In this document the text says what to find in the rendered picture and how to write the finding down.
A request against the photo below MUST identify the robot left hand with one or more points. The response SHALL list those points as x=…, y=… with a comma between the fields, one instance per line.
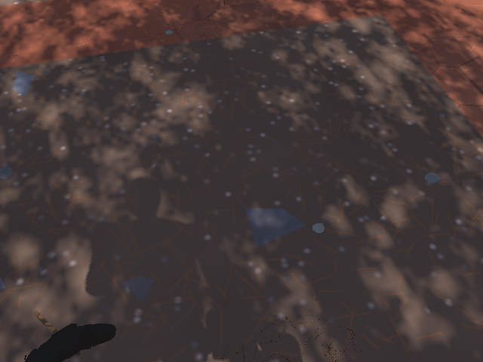
x=70, y=340

